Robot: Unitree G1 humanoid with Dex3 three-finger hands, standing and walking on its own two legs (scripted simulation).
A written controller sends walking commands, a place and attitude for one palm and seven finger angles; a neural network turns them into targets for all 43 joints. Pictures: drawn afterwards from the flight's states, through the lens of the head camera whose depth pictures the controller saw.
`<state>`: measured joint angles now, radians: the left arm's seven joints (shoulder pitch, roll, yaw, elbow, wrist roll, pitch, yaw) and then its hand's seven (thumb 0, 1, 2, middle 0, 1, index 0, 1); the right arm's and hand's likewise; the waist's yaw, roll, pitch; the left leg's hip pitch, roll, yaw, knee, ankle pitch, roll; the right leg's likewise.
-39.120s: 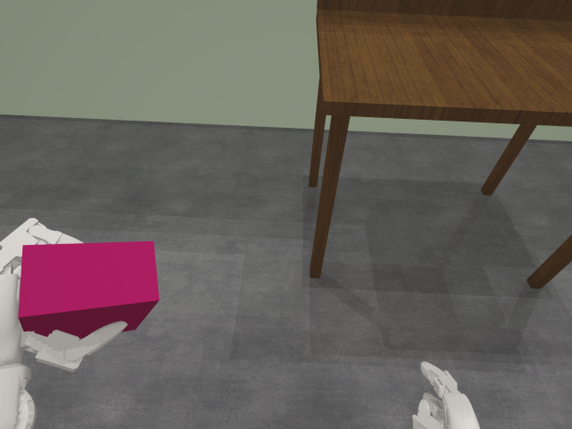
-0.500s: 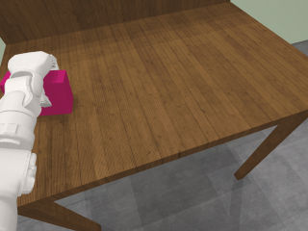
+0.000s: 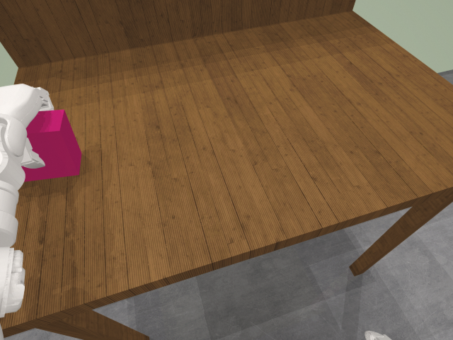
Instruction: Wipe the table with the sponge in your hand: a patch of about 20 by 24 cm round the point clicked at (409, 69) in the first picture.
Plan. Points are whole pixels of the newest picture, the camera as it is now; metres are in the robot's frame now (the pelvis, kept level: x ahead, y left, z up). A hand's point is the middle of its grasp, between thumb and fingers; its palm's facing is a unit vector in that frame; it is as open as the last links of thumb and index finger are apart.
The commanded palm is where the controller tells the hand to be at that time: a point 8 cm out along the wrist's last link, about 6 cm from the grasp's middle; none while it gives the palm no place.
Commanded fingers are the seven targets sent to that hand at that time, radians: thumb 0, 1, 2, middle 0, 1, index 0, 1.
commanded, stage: slide back across to the first lane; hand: left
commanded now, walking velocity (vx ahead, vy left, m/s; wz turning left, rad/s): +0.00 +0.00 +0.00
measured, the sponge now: (32, 154) +0.39 +0.38 +0.10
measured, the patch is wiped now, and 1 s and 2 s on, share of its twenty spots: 0.95 0.95 0.95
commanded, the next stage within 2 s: wipe back along the first lane in 0.02 s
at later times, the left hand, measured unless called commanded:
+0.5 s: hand (11, 148) +0.37 +0.38 +0.14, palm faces -0.03 +0.00 -1.00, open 10.2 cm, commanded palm +0.34 +0.36 +0.19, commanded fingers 0.00 0.10 1.30 -1.20 -1.60 -1.20 -1.60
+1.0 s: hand (16, 168) +0.34 +0.36 +0.14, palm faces +0.04 -0.04 -1.00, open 10.2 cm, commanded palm +0.29 +0.34 +0.17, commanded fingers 0.00 0.10 1.30 -1.20 -1.60 -1.20 -1.60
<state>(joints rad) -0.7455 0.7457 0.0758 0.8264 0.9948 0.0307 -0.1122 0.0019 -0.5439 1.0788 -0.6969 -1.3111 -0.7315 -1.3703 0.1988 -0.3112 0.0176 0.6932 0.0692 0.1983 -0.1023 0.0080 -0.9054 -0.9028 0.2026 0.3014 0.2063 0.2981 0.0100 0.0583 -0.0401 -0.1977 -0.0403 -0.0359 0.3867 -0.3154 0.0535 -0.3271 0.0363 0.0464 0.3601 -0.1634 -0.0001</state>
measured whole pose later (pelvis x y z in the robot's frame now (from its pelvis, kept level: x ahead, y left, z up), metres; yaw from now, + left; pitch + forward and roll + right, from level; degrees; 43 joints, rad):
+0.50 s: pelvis +0.01 +0.03 +0.00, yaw +2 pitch +7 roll -2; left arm -0.54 0.67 0.03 0.48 0.93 0.12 -0.11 -0.01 -0.51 1.06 -0.66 -1.34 -0.70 -1.39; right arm 0.17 -0.30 0.01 0.68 0.06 0.18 -0.05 0.01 -0.91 -0.90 0.20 0.30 0.21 0.30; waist 0.07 0.09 -0.04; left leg -0.16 -0.08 -0.06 0.36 -0.30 0.08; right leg -0.27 -0.01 0.02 0.33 -0.16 0.00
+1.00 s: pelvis +0.00 +0.03 +0.00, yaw +2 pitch +4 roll -2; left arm -0.40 0.59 -0.02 0.23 0.93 0.30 -0.10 -0.01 -0.49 1.06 -0.65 -1.34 -0.68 -1.41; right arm 0.09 -0.29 0.06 0.64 0.05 0.12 -0.03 0.01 -0.91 -0.90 0.20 0.30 0.21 0.30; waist 0.10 0.08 -0.03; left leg -0.11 -0.08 -0.05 0.35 -0.30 0.09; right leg -0.24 -0.01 0.02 0.34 -0.17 0.00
